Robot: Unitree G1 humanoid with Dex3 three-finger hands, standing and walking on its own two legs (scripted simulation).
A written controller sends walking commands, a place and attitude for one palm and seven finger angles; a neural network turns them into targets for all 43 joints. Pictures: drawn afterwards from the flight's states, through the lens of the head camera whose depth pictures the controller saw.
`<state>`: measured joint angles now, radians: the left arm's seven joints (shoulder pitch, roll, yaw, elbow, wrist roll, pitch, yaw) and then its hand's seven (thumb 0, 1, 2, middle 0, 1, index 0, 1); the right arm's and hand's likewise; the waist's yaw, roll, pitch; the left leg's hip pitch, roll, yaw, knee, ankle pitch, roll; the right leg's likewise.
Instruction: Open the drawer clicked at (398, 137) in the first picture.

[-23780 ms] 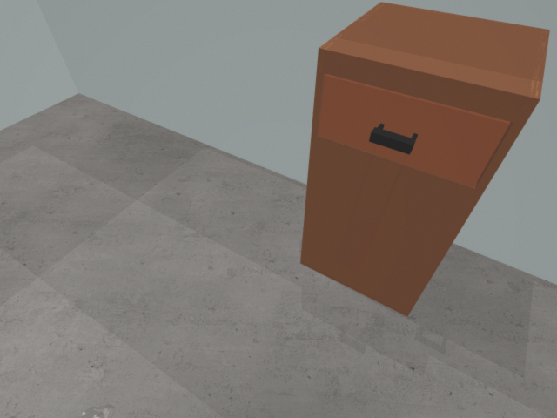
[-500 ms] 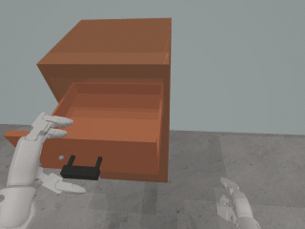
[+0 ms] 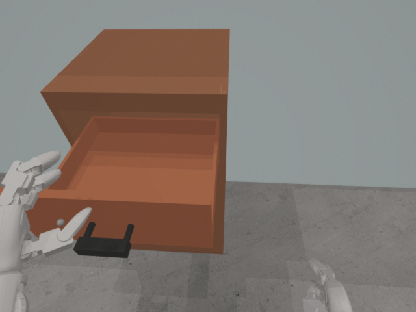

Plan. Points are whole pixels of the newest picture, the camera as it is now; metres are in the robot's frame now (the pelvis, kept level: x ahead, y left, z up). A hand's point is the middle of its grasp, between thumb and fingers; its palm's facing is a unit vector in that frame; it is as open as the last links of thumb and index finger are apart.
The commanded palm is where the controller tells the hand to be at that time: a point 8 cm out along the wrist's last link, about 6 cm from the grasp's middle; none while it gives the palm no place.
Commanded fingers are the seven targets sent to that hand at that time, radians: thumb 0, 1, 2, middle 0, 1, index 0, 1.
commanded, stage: draw the hand back to the body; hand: left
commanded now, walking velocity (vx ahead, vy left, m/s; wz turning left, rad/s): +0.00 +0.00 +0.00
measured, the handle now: (107, 237) +0.25 +0.25 -0.01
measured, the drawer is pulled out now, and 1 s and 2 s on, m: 0.28 0.28 0.28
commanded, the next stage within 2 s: step back with the hand held close in 0.36 s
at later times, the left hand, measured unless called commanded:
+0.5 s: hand (50, 231) +0.17 +0.24 +0.17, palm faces +0.43 -0.81 -0.39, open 7.5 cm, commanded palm +0.12 +0.28 +0.18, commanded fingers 0.00 0.90 0.90 -0.20 -0.30 -0.20 -0.30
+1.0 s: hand (15, 263) +0.13 +0.26 +0.16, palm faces +0.37 -0.79 -0.49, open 7.4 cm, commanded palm +0.07 +0.30 +0.18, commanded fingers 0.00 0.90 0.90 -0.20 -0.30 -0.20 -0.30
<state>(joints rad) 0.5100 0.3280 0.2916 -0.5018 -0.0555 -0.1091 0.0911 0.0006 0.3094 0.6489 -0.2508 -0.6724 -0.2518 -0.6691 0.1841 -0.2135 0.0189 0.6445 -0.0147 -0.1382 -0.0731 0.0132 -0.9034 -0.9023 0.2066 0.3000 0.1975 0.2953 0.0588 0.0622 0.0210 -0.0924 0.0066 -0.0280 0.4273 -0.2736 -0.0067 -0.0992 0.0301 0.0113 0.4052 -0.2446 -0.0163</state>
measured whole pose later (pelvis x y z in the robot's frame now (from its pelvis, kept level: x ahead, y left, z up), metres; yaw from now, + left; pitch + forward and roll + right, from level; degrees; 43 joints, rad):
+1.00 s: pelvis -0.06 +0.02 -0.01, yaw +0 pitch +1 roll +1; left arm 0.63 0.41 0.42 -0.63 -0.03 -0.18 0.13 0.01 0.88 0.90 -0.21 -0.30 -0.21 -0.30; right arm 0.18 -0.20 0.00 0.52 -0.02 -0.07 -0.07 0.01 -0.90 -0.90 0.21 0.30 0.20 0.30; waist 0.00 -0.03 0.01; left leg -0.34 -0.04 0.01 0.56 -0.23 0.03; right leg -0.37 -0.02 0.04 0.58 -0.22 0.02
